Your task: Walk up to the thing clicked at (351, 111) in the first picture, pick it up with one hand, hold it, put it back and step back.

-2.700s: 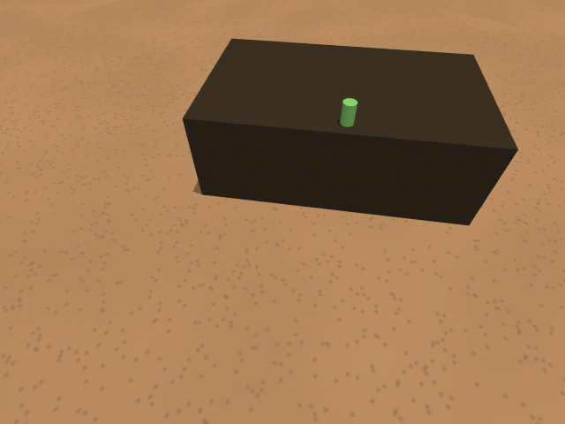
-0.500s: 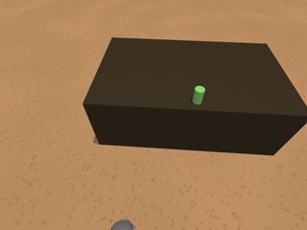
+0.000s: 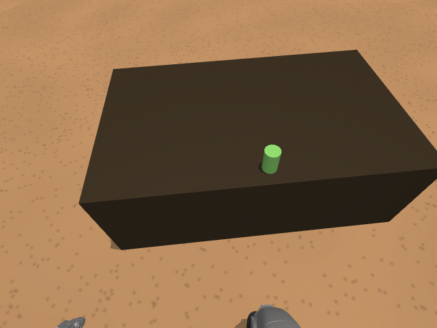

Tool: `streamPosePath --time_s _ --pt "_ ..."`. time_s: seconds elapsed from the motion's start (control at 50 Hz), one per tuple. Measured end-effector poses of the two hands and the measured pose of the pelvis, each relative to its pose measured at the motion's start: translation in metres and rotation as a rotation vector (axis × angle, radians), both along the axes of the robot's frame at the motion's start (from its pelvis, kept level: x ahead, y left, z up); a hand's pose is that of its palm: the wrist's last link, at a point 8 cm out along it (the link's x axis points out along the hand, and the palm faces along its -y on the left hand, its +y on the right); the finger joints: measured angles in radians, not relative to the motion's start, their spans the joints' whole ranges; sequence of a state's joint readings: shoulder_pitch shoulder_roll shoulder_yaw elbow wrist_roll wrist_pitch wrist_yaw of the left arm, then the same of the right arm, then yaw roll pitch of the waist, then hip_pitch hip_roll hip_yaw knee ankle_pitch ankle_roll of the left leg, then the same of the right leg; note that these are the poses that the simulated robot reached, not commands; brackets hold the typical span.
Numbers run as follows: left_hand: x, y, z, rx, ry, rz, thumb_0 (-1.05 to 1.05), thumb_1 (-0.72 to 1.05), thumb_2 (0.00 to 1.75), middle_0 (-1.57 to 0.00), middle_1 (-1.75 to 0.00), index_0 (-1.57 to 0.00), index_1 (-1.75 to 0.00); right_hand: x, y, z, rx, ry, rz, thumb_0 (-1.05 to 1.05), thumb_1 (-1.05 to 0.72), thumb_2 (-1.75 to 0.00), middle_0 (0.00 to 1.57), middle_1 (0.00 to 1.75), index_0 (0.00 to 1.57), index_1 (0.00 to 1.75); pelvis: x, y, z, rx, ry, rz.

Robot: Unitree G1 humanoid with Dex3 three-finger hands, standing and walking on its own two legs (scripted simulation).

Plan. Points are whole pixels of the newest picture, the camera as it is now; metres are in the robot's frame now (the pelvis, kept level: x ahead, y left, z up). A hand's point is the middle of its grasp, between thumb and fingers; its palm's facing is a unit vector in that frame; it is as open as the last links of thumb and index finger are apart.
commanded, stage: walk up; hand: right
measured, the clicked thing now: (271, 159) +0.65 -0.19 -0.26
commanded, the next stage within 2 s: stand in 2.00 s
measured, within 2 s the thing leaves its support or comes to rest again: neither
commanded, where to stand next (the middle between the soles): +0.26 +0.02 m, yaw +1 degrees
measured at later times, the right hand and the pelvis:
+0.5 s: hand (334, 263) +0.25 -0.24 -0.13, palm faces -0.07 +0.91 -0.42, open 7.4 cm; pelvis +0.16 +0.03 -0.01, yaw +1 degrees
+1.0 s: hand (321, 250) +0.29 -0.24 -0.16, palm faces -0.03 +0.95 -0.31, open 7.4 cm; pelvis +0.20 +0.01 +0.00, yaw +1 degrees
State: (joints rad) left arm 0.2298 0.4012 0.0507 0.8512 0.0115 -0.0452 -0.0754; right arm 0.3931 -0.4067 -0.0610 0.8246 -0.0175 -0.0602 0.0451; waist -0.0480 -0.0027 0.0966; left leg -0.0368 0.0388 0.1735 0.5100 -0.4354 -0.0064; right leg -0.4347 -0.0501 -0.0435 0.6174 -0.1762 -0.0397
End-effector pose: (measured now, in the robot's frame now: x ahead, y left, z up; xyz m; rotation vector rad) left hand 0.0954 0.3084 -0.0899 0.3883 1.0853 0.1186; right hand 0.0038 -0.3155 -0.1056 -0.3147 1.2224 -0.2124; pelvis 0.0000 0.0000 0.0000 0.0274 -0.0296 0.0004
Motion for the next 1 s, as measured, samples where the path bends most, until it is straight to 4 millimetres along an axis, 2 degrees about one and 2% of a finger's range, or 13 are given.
streamPosePath --time_s 0.06,0.1,0.22,0.28,0.36,0.46,0.54,0.62,0.68,0.76,0.84,0.92,1.0 --pt "0.034 -0.010 0.000 0.022 -0.048 -0.002 0.01 0.90 0.90 -0.20 -0.30 -0.20 -0.30 0.031 -0.007 -0.018 0.015 0.009 -0.002 0.01 -0.90 -0.90 0.20 0.30 0.20 0.30 0.026 -0.008 -0.009 -0.031 -0.009 0.003" --pt "0.049 -0.015 0.005 0.023 -0.082 0.011 0.01 0.90 0.90 -0.21 -0.30 -0.20 -0.30 0.054 -0.005 -0.019 0.030 0.010 0.017 0.01 -0.90 -0.90 0.20 0.30 0.20 0.30 0.040 -0.012 -0.007 -0.018 -0.016 -0.001" --pt "0.062 -0.014 0.021 0.031 -0.077 0.060 0.01 0.90 0.90 -0.21 -0.30 -0.21 -0.30 0.131 -0.001 -0.002 0.046 -0.076 0.065 0.01 -0.91 -0.90 0.20 0.30 0.20 0.30 0.078 -0.011 0.010 -0.010 -0.022 -0.009" --pt "0.063 -0.006 0.021 0.039 -0.039 0.064 0.01 0.90 0.90 -0.21 -0.30 -0.21 -0.30 0.162 0.000 0.006 0.034 -0.116 0.079 0.01 -0.91 -0.90 0.20 0.30 0.20 0.30 0.093 -0.006 0.011 -0.022 -0.023 -0.010" --pt "0.068 0.011 0.013 0.037 -0.005 0.076 0.01 0.90 0.90 -0.21 -0.30 -0.21 -0.30 0.194 0.006 0.012 0.008 -0.119 0.101 0.01 -0.91 -0.90 0.20 0.30 0.20 0.30 0.115 0.005 0.008 -0.044 -0.018 0.006" --pt "0.086 0.042 -0.015 0.024 0.024 0.104 0.01 0.90 0.90 -0.21 -0.30 -0.21 -0.30 0.229 0.022 0.014 -0.051 -0.116 0.119 0.01 -0.91 -0.90 0.20 0.30 0.20 0.30 0.148 0.025 -0.006 -0.042 -0.012 0.023" --pt "0.106 0.047 -0.028 0.003 0.067 0.110 0.01 0.90 0.90 -0.20 -0.30 -0.20 -0.30 0.243 0.037 0.021 -0.067 -0.133 0.107 0.01 -0.90 -0.90 0.20 0.30 0.20 0.30 0.164 0.037 -0.006 -0.041 -0.017 0.010" --pt "0.127 0.045 -0.027 -0.018 0.084 0.093 0.01 0.90 0.90 -0.20 -0.30 -0.20 -0.30 0.246 0.045 0.030 -0.068 -0.123 0.092 0.01 -0.90 -0.90 0.20 0.30 0.20 0.30 0.176 0.038 0.003 -0.046 -0.015 0.011" --pt "0.138 0.043 -0.024 -0.019 0.083 0.094 0.01 0.90 0.90 -0.20 -0.30 -0.20 -0.30 0.248 0.043 0.028 -0.069 -0.097 0.091 0.01 -0.90 -0.90 0.20 0.30 0.20 0.30 0.183 0.037 0.005 -0.042 -0.013 0.011" --pt "0.145 0.038 -0.023 0.007 0.096 0.099 0.01 0.90 0.90 -0.21 -0.30 -0.20 -0.30 0.255 0.034 0.015 -0.059 -0.083 0.082 0.01 -0.90 -0.90 0.20 0.30 0.20 0.30 0.190 0.031 0.000 -0.032 -0.011 0.003" --pt "0.148 0.029 -0.022 0.047 0.097 0.120 0.01 0.90 0.90 -0.21 -0.30 -0.20 -0.30 0.267 0.024 -0.008 -0.027 -0.085 0.061 0.01 -0.90 -0.90 0.20 0.30 0.20 0.30 0.195 0.019 -0.010 -0.045 -0.025 0.004" --pt "0.154 0.017 -0.015 0.050 0.089 0.115 0.01 0.90 0.90 -0.21 -0.30 -0.20 -0.30 0.277 0.028 -0.018 0.019 -0.076 0.050 0.01 -0.90 -0.90 0.20 0.30 0.20 0.30 0.198 0.014 -0.007 -0.019 -0.015 0.002" --pt "0.171 0.010 -0.011 0.041 0.064 0.105 0.01 0.90 0.90 -0.21 -0.30 -0.21 -0.30 0.278 0.032 -0.023 0.043 -0.060 0.047 0.01 -0.90 -0.90 0.20 0.30 0.20 0.30 0.198 0.014 -0.004 -0.009 -0.015 0.012"
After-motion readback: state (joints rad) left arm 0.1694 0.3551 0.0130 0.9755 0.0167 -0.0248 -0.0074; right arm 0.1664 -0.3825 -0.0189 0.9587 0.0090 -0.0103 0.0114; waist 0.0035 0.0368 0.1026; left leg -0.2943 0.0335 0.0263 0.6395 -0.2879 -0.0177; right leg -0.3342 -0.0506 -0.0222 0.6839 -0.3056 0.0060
